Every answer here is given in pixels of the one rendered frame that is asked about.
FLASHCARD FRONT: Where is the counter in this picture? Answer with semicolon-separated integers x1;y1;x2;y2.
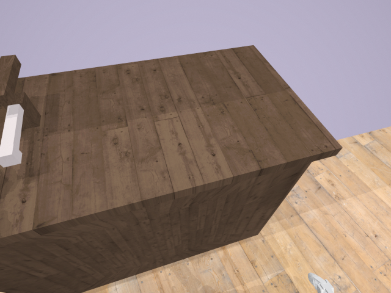
0;45;342;293

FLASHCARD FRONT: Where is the right robot hand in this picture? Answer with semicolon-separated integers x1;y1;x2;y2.
308;272;334;293

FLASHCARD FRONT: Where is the tap lever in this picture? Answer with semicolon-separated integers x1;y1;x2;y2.
0;104;24;167

